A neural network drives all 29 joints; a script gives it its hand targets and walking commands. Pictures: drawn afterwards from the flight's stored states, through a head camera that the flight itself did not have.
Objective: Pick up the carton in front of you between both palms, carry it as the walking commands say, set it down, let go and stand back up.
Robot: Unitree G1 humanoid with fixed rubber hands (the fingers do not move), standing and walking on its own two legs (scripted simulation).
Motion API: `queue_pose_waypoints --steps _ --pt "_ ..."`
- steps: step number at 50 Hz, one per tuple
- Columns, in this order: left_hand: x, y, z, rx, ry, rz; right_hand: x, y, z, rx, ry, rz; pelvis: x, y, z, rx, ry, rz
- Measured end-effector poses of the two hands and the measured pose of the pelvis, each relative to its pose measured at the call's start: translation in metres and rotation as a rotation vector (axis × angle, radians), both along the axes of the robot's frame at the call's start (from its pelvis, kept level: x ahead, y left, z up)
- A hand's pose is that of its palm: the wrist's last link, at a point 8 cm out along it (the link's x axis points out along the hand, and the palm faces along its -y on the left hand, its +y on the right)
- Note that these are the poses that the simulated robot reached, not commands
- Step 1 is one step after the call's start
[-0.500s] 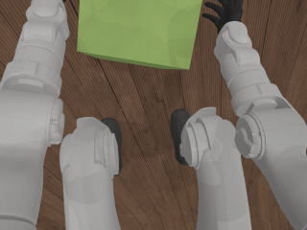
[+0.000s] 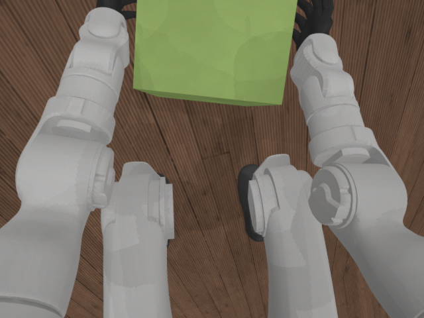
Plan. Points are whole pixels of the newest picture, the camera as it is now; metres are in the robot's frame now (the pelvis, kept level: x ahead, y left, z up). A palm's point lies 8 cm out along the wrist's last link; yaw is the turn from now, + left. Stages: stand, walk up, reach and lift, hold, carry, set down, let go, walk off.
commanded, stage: reach and lift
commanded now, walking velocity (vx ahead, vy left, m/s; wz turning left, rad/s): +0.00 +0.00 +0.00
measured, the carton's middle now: (210, 43) +0.52 +0.00 -0.23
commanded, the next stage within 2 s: none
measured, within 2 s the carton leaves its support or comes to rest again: neither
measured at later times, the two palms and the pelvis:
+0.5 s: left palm out of the picture +0.49 +0.17 +0.04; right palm (408, 20) +0.47 -0.13 +0.05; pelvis -0.01 -0.01 +0.11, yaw +4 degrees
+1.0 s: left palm out of the picture +0.44 +0.17 +0.19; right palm out of the picture +0.45 -0.13 +0.20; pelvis +0.04 -0.01 +0.24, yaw +5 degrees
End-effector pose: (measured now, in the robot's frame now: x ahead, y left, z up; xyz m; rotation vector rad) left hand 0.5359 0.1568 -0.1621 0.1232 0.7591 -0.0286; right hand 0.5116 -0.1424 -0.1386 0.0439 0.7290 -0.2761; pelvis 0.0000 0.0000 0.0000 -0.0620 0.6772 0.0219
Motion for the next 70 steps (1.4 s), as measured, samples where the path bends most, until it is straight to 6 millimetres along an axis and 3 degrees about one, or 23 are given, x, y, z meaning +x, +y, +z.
queue_pose_waypoints --steps 3,7,13,19,36,54,70 --pt "-0.007 0.002 0.015 -0.014 -0.029 0.015 -0.007 0.002 0.015 0.014 -0.036 -0.012 0.0 -0.002 0.004 0.004 0.005 0.01" --pt "-0.017 0.008 0.053 -0.031 -0.062 0.044 -0.017 0.009 0.048 0.038 -0.076 0.007 -0.002 -0.006 0.016 0.009 0.004 0.026" --pt "-0.032 0.018 0.121 -0.044 -0.059 0.103 -0.028 0.018 0.107 0.053 -0.076 0.023 -0.006 -0.01 0.049 0.01 0.012 0.049" --pt "-0.042 0.018 0.172 -0.026 -0.04 0.113 -0.037 0.018 0.152 0.042 -0.054 0.04 -0.008 -0.01 0.083 0.008 0.039 0.058" --pt "-0.068 0.014 0.26 -0.044 -0.063 0.165 -0.046 0.013 0.248 0.03 -0.076 0.081 0.012 -0.011 0.159 0.027 0.028 0.055" --pt "-0.103 0.013 0.381 -0.05 -0.05 0.213 -0.07 0.012 0.369 0.033 -0.063 0.119 0.05 -0.009 0.266 0.048 -0.148 0.062" --pt "-0.134 0.011 0.477 -0.054 -0.058 0.258 -0.089 0.011 0.464 0.034 -0.069 0.158 0.087 -0.008 0.351 0.071 -0.356 0.067"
